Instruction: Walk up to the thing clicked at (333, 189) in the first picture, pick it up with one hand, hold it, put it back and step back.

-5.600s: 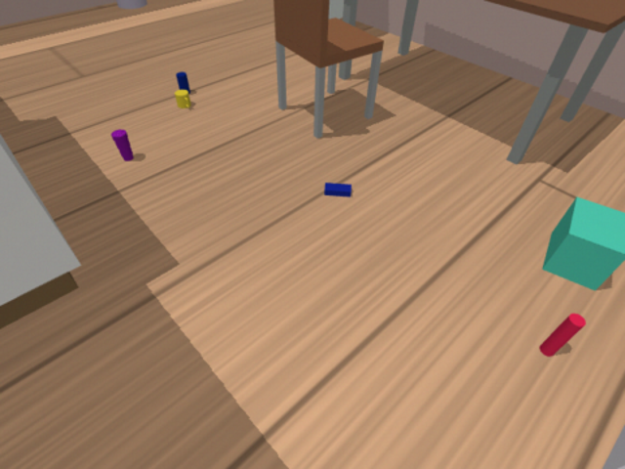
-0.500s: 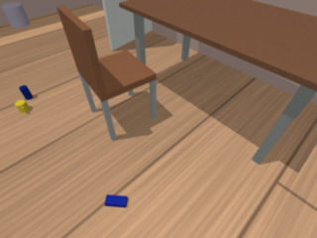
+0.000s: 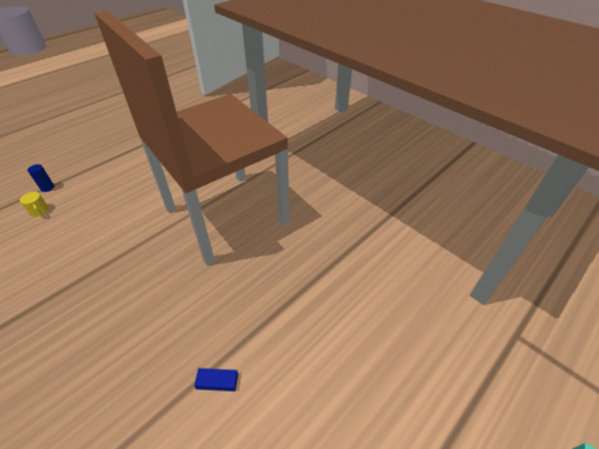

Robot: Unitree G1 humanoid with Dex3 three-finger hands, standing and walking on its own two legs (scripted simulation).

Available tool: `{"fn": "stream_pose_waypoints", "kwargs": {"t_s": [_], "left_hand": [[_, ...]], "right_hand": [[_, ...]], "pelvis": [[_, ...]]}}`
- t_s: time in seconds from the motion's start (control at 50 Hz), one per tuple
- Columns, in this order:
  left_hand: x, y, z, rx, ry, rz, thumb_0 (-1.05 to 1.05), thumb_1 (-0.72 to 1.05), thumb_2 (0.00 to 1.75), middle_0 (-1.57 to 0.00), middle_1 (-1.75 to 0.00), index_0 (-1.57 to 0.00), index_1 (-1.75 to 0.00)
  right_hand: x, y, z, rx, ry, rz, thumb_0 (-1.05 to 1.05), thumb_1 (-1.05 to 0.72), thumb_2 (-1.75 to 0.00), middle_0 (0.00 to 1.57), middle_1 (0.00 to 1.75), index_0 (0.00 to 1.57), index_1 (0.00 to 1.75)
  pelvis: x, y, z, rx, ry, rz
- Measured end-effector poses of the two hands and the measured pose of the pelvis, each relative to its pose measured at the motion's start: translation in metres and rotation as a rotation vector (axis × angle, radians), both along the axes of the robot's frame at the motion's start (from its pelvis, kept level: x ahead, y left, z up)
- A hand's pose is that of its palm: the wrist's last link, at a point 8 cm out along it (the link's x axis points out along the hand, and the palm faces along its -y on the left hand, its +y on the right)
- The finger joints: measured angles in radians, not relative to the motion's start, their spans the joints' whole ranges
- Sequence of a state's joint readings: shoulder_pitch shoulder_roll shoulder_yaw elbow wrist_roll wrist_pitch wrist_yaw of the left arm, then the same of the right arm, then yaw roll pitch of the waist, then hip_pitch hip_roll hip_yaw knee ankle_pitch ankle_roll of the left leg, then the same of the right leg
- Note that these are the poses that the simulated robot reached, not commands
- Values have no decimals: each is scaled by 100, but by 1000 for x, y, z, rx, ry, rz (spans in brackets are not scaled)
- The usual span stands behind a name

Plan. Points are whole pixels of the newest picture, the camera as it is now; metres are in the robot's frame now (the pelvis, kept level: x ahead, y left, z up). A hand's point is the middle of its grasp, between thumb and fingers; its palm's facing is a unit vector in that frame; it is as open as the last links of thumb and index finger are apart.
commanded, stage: walk up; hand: left
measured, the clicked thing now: (216, 379) +0.51 +0.28 -0.76
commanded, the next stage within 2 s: none
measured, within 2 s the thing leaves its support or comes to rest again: neither
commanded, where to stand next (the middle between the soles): +0.09 +0.01 m, yaw +0 degrees
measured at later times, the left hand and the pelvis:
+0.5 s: hand out of the picture +0.10 +0.26 -0.16, palm faces -0.03 -0.93 -0.36, open 7.4 cm; pelvis +0.03 -0.01 -0.01, yaw -1 degrees
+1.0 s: hand out of the picture +0.16 +0.30 -0.18, palm faces -0.04 -0.94 -0.34, open 7.4 cm; pelvis +0.06 +0.03 -0.02, yaw -1 degrees
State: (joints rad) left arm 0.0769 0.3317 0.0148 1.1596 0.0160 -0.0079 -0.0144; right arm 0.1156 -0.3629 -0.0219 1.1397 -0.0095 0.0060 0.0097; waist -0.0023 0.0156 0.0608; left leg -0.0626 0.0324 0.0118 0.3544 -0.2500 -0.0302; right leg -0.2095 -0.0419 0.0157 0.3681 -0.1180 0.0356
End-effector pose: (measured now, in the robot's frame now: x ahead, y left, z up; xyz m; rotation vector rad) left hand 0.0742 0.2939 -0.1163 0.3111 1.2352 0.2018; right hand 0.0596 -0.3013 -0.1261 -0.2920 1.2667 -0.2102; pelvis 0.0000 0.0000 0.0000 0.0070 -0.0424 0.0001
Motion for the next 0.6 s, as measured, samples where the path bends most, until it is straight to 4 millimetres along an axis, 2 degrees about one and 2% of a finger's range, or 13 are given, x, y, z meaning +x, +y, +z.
{"fn": "stream_pose_waypoints", "kwargs": {"t_s": [0.38, 0.52, 0.6], "left_hand": [[11, -1, 0, -14, -33, -12, 1, 91, 90, -20, -30, -20, -30], [17, 6, -2, 27, -22, -20, 1, 91, 90, -20, -30, -20, -30], [15, 3, 1, 40, -30, 2, 1, 91, 90, -20, -30, -20, -30]], "right_hand": [[6, 1, 3, -2, -29, 7, 1, -90, -90, 20, 30, 20, 30], [6, -18, -5, -7, -21, -11, 1, -90, -90, 21, 30, 20, 30], [18, -26, -7, -20, 23, -1, 1, -90, -90, 20, 30, 20, 30]], "pelvis": [[5, 2, -1, -5, -3, -6], [30, -10, -11, -2, -11, -17], [46, -14, -11, -23, -13, -9]]}}
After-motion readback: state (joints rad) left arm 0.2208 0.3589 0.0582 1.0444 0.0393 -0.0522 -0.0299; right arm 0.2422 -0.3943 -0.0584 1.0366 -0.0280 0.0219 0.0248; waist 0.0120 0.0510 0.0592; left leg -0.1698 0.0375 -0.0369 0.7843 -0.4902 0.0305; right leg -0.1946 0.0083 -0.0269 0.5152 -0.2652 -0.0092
